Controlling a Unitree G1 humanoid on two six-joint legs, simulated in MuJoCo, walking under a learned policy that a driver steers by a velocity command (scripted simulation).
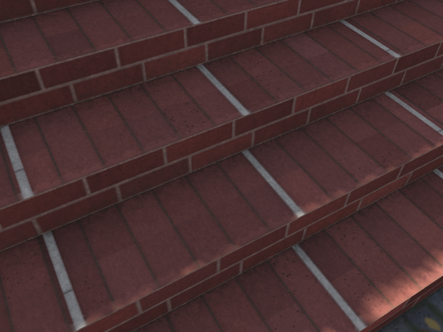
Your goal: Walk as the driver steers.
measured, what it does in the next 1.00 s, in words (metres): climbs: left foot 0.15 m higher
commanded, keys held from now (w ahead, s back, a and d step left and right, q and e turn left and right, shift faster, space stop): w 1.00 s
